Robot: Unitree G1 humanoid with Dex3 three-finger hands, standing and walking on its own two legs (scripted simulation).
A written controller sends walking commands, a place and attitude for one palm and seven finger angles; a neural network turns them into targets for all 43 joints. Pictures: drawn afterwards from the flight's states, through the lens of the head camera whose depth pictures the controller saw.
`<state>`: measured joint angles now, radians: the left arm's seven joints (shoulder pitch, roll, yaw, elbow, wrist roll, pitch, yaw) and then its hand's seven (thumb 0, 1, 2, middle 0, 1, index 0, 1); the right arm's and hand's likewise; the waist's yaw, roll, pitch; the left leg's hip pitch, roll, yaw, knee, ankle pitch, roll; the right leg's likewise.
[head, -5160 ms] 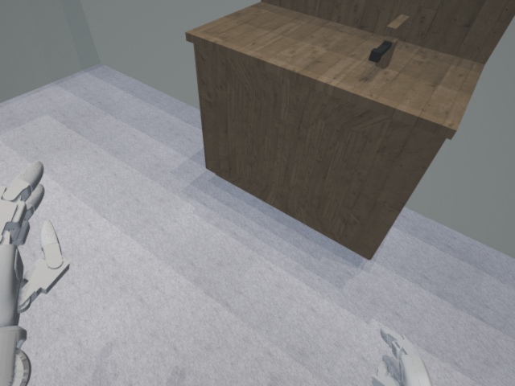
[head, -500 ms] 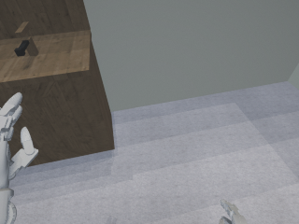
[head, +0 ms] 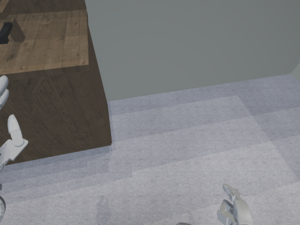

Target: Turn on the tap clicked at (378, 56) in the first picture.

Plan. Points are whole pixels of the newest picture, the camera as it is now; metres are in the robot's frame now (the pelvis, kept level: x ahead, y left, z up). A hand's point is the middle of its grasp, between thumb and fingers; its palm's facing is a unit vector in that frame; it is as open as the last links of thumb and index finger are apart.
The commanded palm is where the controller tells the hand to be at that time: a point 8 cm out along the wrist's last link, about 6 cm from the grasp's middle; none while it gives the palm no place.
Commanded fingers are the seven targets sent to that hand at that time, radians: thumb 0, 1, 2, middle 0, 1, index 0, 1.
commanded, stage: take the last steps up to it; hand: left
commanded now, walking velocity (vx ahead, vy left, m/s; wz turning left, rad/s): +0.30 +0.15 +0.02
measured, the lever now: (1, 38) +0.67 +0.57 +0.11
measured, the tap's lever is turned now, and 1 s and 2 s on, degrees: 0 0 0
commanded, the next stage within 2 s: come to a stop and stand still in 0.94 s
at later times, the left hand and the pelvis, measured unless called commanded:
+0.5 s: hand (38, 99) +0.34 +0.26 +0.17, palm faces +0.35 -0.81 -0.46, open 7.4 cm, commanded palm +0.27 +0.32 +0.19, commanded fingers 0.00 0.90 0.90 -0.20 -0.30 -0.20 -0.30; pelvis +0.12 +0.04 +0.01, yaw +1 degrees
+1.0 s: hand (23, 61) +0.44 +0.34 +0.19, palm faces +0.40 -0.75 -0.52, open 7.4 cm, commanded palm +0.39 +0.38 +0.19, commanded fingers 0.00 0.90 0.90 -0.20 -0.30 -0.20 -0.30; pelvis +0.23 +0.10 +0.00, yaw +1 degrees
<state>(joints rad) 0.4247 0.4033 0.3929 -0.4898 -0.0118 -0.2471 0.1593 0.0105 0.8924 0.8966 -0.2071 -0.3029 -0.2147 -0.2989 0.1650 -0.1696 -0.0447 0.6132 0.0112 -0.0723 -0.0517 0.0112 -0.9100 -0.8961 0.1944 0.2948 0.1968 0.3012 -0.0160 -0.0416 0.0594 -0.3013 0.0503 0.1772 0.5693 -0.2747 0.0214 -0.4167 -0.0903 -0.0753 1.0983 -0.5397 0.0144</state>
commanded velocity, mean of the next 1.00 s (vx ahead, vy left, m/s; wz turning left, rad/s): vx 0.24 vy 0.15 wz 0.01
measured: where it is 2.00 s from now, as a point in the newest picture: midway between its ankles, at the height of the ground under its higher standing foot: (125, 223)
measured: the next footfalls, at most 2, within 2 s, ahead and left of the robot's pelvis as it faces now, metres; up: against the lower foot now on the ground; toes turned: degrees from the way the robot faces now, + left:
right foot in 0.16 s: +0.12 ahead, -0.09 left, +0.00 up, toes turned -11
left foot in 0.58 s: +0.26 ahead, +0.20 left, +0.00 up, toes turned +10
